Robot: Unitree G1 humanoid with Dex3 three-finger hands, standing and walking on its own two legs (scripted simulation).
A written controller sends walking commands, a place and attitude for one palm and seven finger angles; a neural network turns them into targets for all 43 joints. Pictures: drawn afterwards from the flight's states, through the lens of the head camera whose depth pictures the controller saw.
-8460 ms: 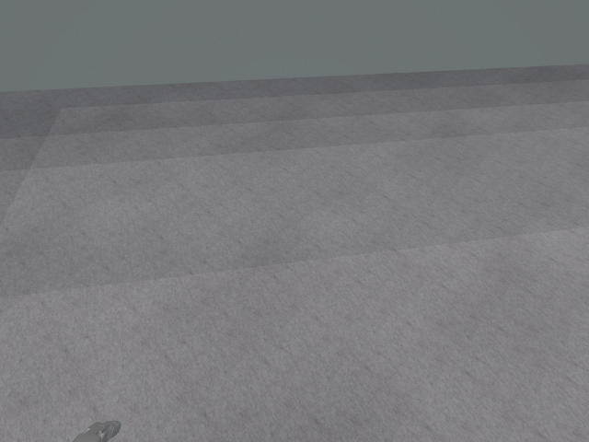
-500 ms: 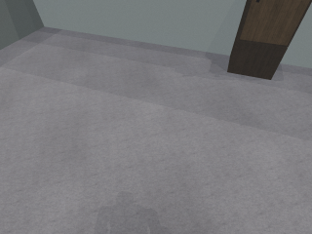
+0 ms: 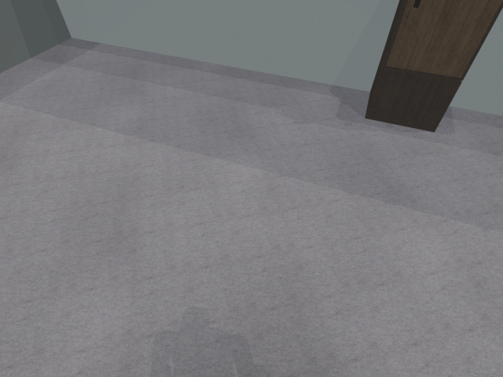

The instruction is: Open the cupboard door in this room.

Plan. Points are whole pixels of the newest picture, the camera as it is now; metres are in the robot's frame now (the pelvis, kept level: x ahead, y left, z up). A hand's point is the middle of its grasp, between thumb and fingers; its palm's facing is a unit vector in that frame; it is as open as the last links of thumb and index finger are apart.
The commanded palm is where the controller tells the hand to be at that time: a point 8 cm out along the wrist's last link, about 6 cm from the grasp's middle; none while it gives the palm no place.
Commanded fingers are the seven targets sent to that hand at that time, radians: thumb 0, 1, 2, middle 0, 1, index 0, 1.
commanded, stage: stand and wait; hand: left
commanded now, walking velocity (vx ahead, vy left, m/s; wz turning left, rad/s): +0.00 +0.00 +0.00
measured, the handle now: out of the picture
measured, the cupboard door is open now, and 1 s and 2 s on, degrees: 0 0 0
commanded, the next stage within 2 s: turn or walk to find it in 0.86 s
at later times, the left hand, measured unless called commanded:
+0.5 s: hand out of the picture -0.01 +0.18 -0.18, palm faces +0.02 -0.98 -0.19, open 7.4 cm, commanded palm none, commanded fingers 0.00 0.90 0.90 -0.20 -0.30 -0.20 -0.30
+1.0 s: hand out of the picture +0.03 +0.23 -0.17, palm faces +0.01 -0.96 -0.27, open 7.4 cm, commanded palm none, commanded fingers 0.00 0.90 0.90 -0.20 -0.30 -0.20 -0.30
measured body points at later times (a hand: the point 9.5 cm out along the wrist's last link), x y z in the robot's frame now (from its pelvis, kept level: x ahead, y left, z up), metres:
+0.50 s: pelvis +0.00 +0.01 +0.00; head +0.00 +0.01 +0.45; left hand -0.01 +0.23 -0.16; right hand -0.04 -0.20 -0.16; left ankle -0.01 +0.13 -0.74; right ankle +0.00 -0.09 -0.74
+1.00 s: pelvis -0.01 +0.02 +0.00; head +0.00 +0.01 +0.45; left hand +0.03 +0.28 -0.15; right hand +0.03 -0.25 -0.15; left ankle -0.01 +0.13 -0.74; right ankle +0.00 -0.09 -0.74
